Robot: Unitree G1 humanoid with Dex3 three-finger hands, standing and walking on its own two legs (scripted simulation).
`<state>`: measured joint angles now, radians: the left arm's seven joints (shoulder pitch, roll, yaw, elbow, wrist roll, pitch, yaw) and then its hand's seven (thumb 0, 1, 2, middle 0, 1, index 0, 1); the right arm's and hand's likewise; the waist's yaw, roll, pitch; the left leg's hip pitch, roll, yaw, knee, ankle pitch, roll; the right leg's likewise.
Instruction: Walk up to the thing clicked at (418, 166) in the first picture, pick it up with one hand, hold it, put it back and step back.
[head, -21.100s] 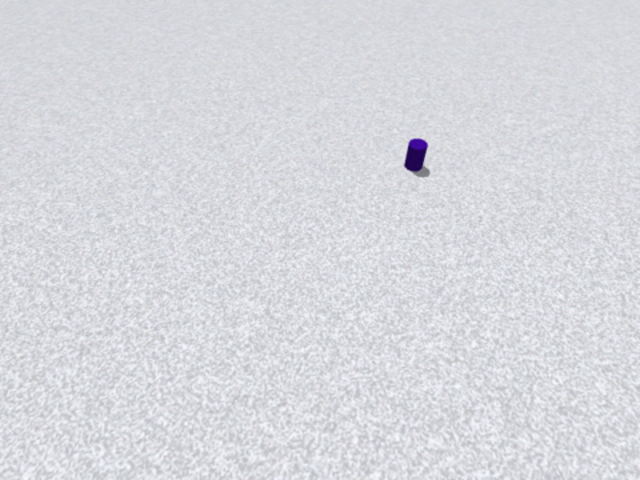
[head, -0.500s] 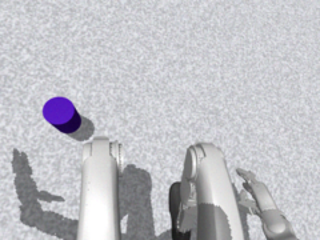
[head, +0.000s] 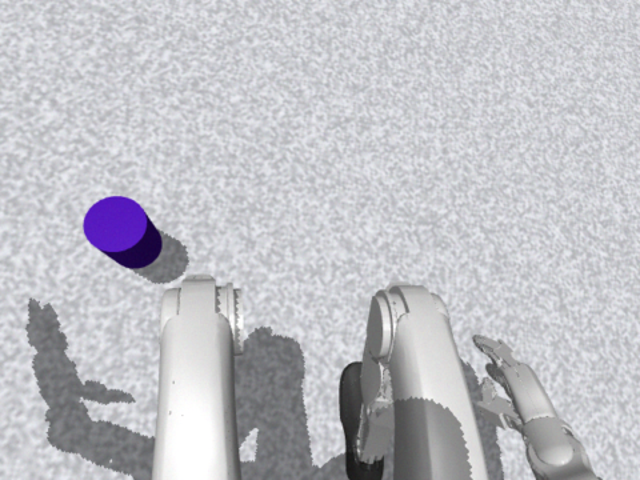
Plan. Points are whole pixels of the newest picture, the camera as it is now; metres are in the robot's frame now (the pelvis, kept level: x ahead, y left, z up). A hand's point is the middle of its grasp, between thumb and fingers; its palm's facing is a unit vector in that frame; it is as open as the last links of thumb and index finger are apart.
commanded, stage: go down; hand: left
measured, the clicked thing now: (127, 235) +0.42 +0.31 -0.29
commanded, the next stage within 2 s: none
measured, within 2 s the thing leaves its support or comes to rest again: neither
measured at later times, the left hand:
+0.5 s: hand out of the picture +0.29 +0.49 +0.06, palm faces +0.43 -0.90 -0.05, open 17.7 cm
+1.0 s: hand out of the picture +0.30 +0.47 +0.05, palm faces +0.38 -0.92 -0.04, open 17.6 cm
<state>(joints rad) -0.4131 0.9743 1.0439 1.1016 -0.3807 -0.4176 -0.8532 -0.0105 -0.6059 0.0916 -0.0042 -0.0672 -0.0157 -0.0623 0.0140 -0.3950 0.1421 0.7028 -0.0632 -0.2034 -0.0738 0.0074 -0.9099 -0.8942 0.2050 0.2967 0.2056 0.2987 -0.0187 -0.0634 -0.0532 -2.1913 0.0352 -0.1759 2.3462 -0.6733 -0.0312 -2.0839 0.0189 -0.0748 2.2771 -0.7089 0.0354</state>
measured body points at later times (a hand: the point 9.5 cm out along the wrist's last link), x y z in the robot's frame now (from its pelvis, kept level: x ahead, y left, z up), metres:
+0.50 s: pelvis +0.00 +0.00 +0.01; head +0.20 +0.08 +0.40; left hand +0.26 +0.54 +0.06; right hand +0.22 -0.26 -0.08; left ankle +0.09 +0.14 -0.32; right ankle +0.10 -0.13 -0.32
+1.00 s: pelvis +0.00 +0.00 +0.01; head +0.19 +0.09 +0.41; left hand +0.27 +0.52 +0.06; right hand +0.23 -0.25 -0.07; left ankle +0.09 +0.14 -0.32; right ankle +0.10 -0.13 -0.32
